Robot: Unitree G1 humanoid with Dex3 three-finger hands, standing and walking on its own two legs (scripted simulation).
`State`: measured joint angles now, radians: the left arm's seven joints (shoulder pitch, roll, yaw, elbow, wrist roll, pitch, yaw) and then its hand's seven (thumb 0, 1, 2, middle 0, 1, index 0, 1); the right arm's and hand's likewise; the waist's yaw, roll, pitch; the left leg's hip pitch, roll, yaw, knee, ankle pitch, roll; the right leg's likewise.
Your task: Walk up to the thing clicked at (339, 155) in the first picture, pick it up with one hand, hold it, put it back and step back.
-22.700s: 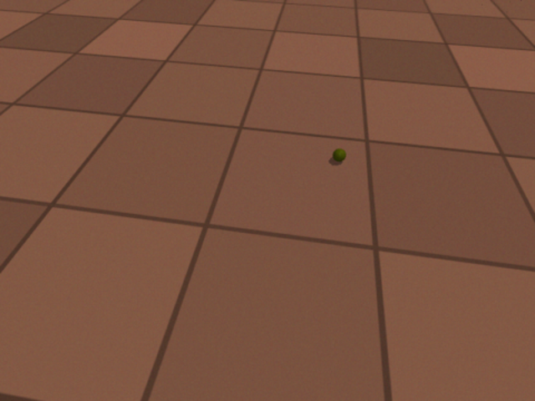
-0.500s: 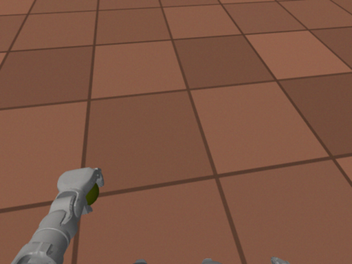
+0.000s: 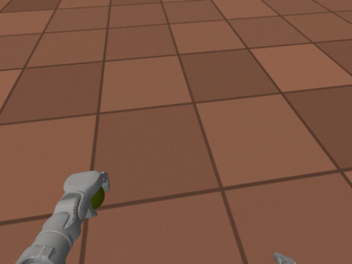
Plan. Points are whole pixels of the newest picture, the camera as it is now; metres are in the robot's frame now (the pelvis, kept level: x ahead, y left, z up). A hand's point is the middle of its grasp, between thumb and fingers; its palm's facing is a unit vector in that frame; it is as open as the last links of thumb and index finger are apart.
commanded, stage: hold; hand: left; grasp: from above
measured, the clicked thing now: (90, 196) +0.33 +0.24 -0.08
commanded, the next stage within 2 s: crouch in 1.46 s
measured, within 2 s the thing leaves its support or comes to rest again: neither
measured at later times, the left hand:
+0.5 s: hand (89, 201) +0.29 +0.22 -0.04, palm faces -0.45 -0.07 -0.89, open 9.1 cm
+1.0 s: hand (87, 202) +0.29 +0.22 -0.02, palm faces -0.45 -0.07 -0.89, open 9.1 cm
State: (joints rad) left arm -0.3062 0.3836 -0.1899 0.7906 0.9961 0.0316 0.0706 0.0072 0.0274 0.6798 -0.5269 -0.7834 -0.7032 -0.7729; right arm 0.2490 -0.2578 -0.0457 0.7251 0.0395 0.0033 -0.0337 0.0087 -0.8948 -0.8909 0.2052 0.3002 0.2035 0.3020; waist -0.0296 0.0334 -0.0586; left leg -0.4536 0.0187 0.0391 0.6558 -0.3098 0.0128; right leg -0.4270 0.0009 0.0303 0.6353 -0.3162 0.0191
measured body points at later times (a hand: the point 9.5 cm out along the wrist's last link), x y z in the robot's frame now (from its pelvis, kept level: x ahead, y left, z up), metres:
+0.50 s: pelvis -0.01 +0.00 +0.01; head +0.01 -0.02 +0.46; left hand +0.31 +0.22 +0.01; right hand +0.12 -0.26 -0.11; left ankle +0.01 +0.11 -0.72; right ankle +0.00 -0.13 -0.72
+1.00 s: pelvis -0.01 +0.00 +0.01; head +0.00 -0.02 +0.46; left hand +0.30 +0.22 +0.03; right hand +0.13 -0.26 -0.10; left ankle +0.01 +0.11 -0.72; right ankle +0.00 -0.13 -0.72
